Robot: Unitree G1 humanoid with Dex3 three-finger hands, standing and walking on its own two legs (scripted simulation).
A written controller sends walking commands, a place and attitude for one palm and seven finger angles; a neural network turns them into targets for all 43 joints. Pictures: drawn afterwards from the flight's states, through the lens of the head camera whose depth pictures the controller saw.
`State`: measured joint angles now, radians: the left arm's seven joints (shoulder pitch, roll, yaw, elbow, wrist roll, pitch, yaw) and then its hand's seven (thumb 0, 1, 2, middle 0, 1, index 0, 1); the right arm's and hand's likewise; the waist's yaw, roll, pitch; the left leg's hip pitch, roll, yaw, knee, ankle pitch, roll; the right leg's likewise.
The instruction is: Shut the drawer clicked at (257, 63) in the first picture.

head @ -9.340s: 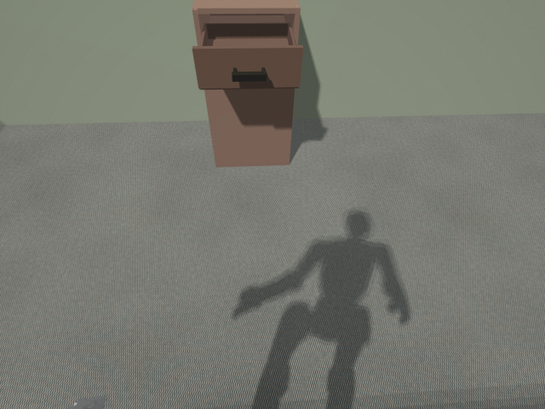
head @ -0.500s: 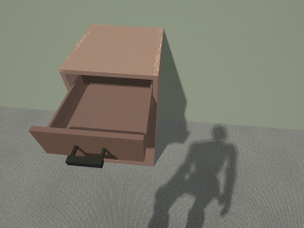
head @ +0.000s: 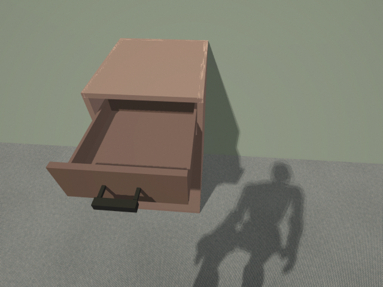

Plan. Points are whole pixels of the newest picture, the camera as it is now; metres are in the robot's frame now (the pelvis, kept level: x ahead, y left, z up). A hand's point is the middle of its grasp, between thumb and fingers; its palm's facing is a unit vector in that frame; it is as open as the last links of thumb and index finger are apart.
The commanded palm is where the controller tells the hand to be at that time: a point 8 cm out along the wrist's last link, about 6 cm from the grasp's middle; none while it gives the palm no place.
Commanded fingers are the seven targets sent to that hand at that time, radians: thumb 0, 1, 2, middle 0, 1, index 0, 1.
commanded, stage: come to a stop and stand still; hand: left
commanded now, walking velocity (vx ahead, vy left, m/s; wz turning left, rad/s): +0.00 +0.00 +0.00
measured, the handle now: (117, 197) +0.34 +0.22 -0.06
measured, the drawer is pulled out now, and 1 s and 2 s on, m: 0.29 0.29 0.29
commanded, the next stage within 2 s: look again from close up in 0.46 s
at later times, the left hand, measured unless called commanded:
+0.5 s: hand out of the picture -0.01 +0.15 -0.17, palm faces +0.03 -0.98 -0.18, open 7.3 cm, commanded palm none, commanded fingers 0.00 0.90 0.90 -0.20 -0.30 -0.20 -0.30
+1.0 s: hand out of the picture -0.01 +0.14 -0.17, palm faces +0.05 -0.98 -0.17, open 7.3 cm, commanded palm none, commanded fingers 0.00 0.90 0.90 -0.20 -0.30 -0.20 -0.30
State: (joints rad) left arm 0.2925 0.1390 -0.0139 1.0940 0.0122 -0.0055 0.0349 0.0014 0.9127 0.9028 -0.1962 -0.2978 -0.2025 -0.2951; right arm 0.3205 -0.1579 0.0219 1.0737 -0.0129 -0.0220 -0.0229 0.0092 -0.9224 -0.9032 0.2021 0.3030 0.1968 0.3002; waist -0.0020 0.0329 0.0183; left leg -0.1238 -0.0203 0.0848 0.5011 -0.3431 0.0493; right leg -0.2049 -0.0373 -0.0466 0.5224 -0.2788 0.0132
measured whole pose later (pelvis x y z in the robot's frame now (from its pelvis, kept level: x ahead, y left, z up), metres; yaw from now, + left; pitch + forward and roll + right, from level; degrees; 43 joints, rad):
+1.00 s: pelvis +0.00 -0.02 +0.01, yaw +1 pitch -2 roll +0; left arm 0.31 0.11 -0.01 1.13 0.01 -0.01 0.04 0.00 0.92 0.90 -0.20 -0.30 -0.20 -0.30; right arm 0.31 -0.13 0.03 1.15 -0.01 -0.03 -0.03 0.00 -0.91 -0.90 0.20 0.30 0.20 0.30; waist 0.00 0.01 0.05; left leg -0.08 0.00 0.07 0.41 -0.30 0.02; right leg -0.17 -0.02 -0.06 0.46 -0.26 -0.01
